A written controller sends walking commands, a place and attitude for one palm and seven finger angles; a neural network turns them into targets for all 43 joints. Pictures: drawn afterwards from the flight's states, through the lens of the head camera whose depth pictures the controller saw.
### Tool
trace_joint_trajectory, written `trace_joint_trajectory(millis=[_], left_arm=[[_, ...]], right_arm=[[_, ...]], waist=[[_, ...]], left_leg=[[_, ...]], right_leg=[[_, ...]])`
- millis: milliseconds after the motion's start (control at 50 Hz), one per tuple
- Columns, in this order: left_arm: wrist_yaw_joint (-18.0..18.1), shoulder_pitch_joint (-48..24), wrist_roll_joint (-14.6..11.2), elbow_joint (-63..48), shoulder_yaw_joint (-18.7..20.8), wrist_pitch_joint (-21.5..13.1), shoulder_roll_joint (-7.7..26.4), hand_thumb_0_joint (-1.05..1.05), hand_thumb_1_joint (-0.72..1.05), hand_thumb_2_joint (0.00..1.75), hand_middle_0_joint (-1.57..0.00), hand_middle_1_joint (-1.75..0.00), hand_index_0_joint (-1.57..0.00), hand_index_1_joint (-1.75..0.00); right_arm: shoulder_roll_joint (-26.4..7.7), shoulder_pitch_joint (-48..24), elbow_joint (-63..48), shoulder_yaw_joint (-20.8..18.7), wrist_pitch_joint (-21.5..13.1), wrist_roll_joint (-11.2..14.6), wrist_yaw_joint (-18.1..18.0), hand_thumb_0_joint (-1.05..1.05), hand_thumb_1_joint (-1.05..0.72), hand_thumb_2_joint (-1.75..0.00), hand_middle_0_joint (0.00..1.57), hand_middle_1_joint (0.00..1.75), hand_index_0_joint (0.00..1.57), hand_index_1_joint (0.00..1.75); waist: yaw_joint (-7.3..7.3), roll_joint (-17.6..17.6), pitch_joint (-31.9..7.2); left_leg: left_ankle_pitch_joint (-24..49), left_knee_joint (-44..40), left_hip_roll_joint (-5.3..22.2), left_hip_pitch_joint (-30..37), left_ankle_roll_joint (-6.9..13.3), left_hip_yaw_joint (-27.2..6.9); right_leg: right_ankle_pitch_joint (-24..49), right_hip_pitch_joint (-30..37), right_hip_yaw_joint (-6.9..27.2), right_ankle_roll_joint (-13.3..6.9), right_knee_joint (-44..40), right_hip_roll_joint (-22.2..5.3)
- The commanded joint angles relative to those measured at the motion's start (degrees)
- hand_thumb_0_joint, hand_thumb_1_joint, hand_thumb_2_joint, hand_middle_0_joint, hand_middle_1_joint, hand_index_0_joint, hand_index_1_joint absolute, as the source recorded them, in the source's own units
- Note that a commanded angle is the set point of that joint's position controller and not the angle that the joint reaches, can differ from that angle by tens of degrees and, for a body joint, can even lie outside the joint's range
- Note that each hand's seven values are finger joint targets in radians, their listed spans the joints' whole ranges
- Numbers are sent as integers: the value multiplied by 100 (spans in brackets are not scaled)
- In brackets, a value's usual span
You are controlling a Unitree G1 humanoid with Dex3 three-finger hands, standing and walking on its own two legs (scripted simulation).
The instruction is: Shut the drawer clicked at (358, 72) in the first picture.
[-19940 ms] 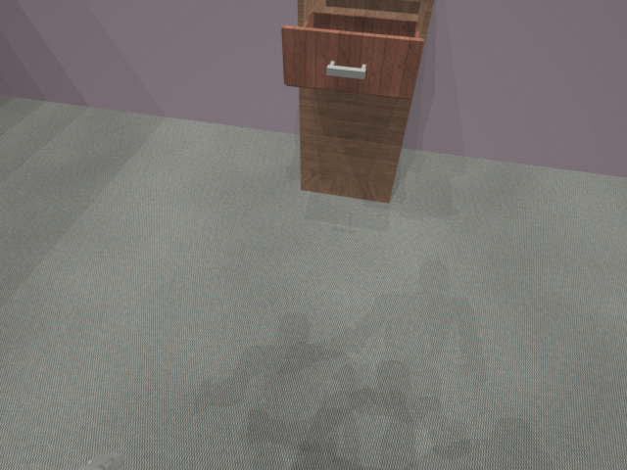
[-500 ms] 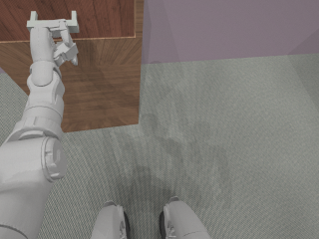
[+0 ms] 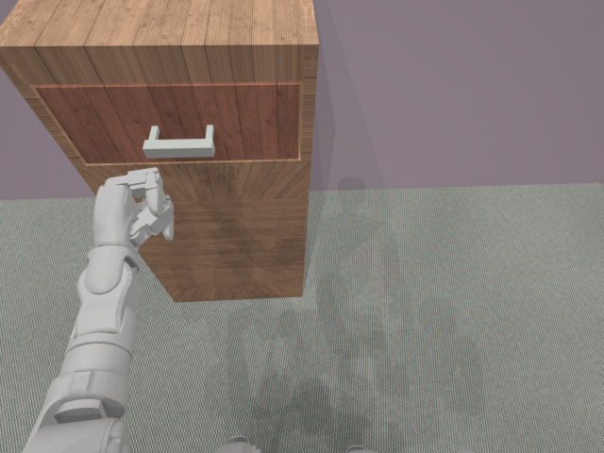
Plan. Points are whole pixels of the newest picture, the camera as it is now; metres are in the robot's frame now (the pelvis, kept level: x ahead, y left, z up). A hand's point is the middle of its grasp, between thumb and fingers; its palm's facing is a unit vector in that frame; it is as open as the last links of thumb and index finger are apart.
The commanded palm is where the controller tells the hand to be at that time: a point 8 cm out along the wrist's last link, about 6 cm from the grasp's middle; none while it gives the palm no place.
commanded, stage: draw the hand back to the body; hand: left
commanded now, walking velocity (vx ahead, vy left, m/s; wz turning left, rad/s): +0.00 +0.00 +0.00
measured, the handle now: (181, 139) +0.57 +0.18 +0.04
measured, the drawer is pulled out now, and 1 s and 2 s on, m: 0.00 0.00 0.00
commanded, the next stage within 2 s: step back with the hand held close in 1.10 s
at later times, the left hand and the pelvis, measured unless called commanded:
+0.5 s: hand (76, 298) +0.27 +0.21 +0.13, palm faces +0.26 -0.93 -0.25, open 3.3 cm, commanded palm +0.22 +0.25 +0.16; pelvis -0.01 -0.01 +0.04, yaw +2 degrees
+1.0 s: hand out of the picture +0.16 +0.24 +0.20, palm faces +0.42 -0.81 -0.40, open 3.2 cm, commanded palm +0.11 +0.28 +0.22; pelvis -0.01 +0.00 +0.05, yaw +2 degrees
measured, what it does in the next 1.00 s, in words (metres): stands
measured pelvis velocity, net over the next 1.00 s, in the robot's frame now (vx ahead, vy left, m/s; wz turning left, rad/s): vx -0.01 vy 0.00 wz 0.03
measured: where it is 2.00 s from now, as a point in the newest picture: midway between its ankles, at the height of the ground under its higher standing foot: outside the picture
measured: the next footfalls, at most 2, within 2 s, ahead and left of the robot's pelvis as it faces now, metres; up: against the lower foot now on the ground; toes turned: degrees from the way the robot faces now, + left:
none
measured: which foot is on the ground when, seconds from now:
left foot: down 0.00-1.00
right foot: down 0.00-1.00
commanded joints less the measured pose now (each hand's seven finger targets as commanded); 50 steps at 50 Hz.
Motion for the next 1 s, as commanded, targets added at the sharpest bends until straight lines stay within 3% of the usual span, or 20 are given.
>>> trace_joint_trajectory(millis=[0, 20, 60, 120, 200, 220, 260, 300, 340, 380, 480, 540, 560, 620, 660, 740, 760, 840, 900, 980], left_arm=[[-75, -1322, -200, -2029, -200, -266, 697, 0, 90, 90, -140, -160, -140, -160], [-107, -1167, -223, -2054, -124, -222, 813, 0, 90, 90, -140, -160, -140, -160], [-205, -968, -235, -2376, -268, -125, 720, 0, 90, 90, -140, -160, -140, -160], [-302, -475, -366, -2505, -136, 109, 805, 0, 90, 90, -140, -160, -140, -160], [-457, -198, -494, -2937, -4, 340, 937, 0, 90, 90, -140, -160, -140, -160], [96, 122, 133, -3323, -169, 472, 1376, 0, 90, 90, -140, -160, -140, -160], [528, 451, 256, -3693, -513, 715, 932, 0, 90, 90, -140, -160, -140, -160], [789, 757, 338, -3808, -409, 887, 1027, 0, 90, 90, -140, -160, -140, -160], [923, 890, 397, -3933, -344, 977, 1115, 0, 90, 90, -140, -160, -140, -160], [999, 1087, 427, -4179, -282, 1045, 1112, 0, 90, 90, -140, -160, -140, -160], [1088, 1797, 487, -4998, -265, 1072, 1044, 0, 90, 90, -140, -160, -140, -160], [1100, 2404, 481, -5218, -103, 1096, 1118, 0, 90, 90, -140, -160, -140, -160], [1093, 2550, 466, -5457, -175, 1078, 993, 0, 90, 90, -140, -160, -140, -160], [1114, 3153, 476, -5886, 110, 1039, 1130, 0, 90, 90, -140, -160, -140, -160], [1085, 3493, 448, -6071, 148, 1035, 1090, 0, 90, 90, -140, -160, -140, -160], [1103, 4073, 459, -6543, 521, 941, 1325, 0, 90, 90, -140, -160, -140, -160], [1100, 4223, 437, -6764, 483, 910, 1236, 0, 90, 90, -140, -160, -140, -160], [1120, 4892, 436, -7028, 791, 852, 1361, 0, 90, 90, -140, -160, -140, -160], [1135, 5186, 423, -7286, 904, 804, 1352, 0, 90, 90, -140, -160, -140, -160], [1140, 4876, 479, -7051, 637, 813, 1128, 0, 90, 90, -140, -160, -140, -160]], right_arm=[[-800, 99, -550, -317, -364, 96, -127, 0, -90, -90, 20, 30, 20, 30], [-835, 35, -535, -325, -395, 96, -156, 0, -90, -90, 20, 30, 20, 30], [-819, -142, -607, -295, -454, 119, -200, 0, -90, -90, 20, 30, 20, 30], [-833, -442, -702, -252, -552, 143, -278, 0, -90, -90, 20, 30, 20, 30], [-804, -811, -863, -158, -681, 168, -356, 0, -90, -90, 20, 30, 20, 30], [-679, -1195, -900, -172, -546, 173, -462, 0, -90, -90, 20, 30, 20, 30], [-622, -1347, -973, -85, -511, 144, -553, 0, -90, -90, 20, 30, 20, 30], [-614, -1433, -916, -47, -489, 115, -616, 0, -90, -90, 20, 30, 20, 30], [-639, -1563, -868, -8, -479, 80, -684, 0, -90, -90, 20, 30, 20, 30], [-615, -1641, -855, 13, -487, 69, -713, 0, -90, -90, 20, 30, 20, 30], [-558, -1764, -810, 60, -639, -5, -694, 0, -90, -90, 20, 30, 20, 30], [-574, -1828, -753, 43, -715, -54, -672, 0, -90, -90, 20, 30, 20, 30], [-534, -1823, -787, 38, -743, -51, -655, 0, -90, -90, 20, 30, 20, 30], [-523, -1828, -777, 10, -802, -89, -627, 0, -90, -90, 20, 30, 20, 30], [-496, -1846, -790, 1, -829, -89, -615, 0, -90, -90, 20, 30, 20, 30], [-516, -1842, -753, -49, -949, -133, -615, 0, -90, -90, 20, 30, 20, 30], [-484, -1820, -785, -57, -982, -118, -607, 0, -90, -90, 20, 30, 20, 30], [-488, -1811, -748, -100, -1101, -128, -616, 0, -90, -90, 20, 30, 20, 30], [-459, -1780, -778, -110, -1168, -110, -632, 0, -90, -90, 20, 30, 20, 30], [-512, -1709, -676, -124, -1217, -118, -685, 0, -90, -90, 20, 30, 20, 30]], waist=[[-29, 193, -1989], [1, 70, -1907], [32, 304, -1903], [151, -25, -1621], [258, -111, -1397], [541, -103, -1196], [468, 106, -893], [484, 84, -669], [511, -374, -433], [539, -246, -366], [636, 130, -296], [694, -66, 10], [678, 42, 14], [748, -10, -75], [747, 35, 188], [816, -15, 278], [791, 106, 221], [861, -4, 343], [870, -60, 417], [769, 20, 722]], left_leg=[[3075, -479, -258, 2244, 136, -238], [2960, -530, -253, 2268, 131, -266], [3054, -620, -270, 2505, 133, -281], [2640, -812, -295, 2435, 128, -301], [2201, -1067, -349, 2450, 150, -287], [2072, -1420, -338, 2745, 118, -220], [1836, -1730, -325, 2993, 115, -218], [1772, -1942, -307, 3124, 117, -221], [1689, -2190, -300, 3256, 157, -236], [1788, -2354, -305, 3498, 173, -197], [2163, -2693, -293, 4005, 133, -242], [2177, -2819, -278, 4038, 134, -240], [2220, -2840, -266, 4058, 127, -228], [2459, -2842, -277, 4164, 130, -214], [2357, -2889, -268, 4066, 118, -217], [2315, -2850, -286, 4102, 134, -188], [2361, -2834, -277, 4115, 141, -189], [2394, -2756, -272, 4076, 144, -160], [2279, -2760, -247, 4001, 137, -202], [1897, -2799, -256, 4005, 154, -205]], right_leg=[[3597, 1094, 83, 57, -598, 148], [3488, 1131, 70, 51, -638, 145], [3457, 1190, 71, 39, -705, 111], [3270, 1405, 33, 33, -873, 77], [3021, 1666, 62, 26, -1083, 40], [2722, 1839, 304, -29, -1488, -112], [2399, 1985, 291, -22, -1762, -129], [2343, 2187, 306, -16, -1992, -152], [2193, 2299, 274, 3, -2241, -112], [2278, 2480, 292, 5, -2390, -136], [2436, 2846, 214, -42, -2632, -113], [2400, 2881, 204, -32, -2819, -87], [2443, 2980, 203, -33, -2781, -124], [2677, 3103, 177, -29, -2804, -123], [2541, 3092, 190, -30, -2869, -123], [2488, 3011, 204, -16, -3030, -106], [2554, 3083, 215, -19, -2950, -144], [2619, 2991, 224, -3, -3043, -124], [2467, 2970, 192, 2, -2976, -126], [1990, 2676, 211, 16, -3101, -136]])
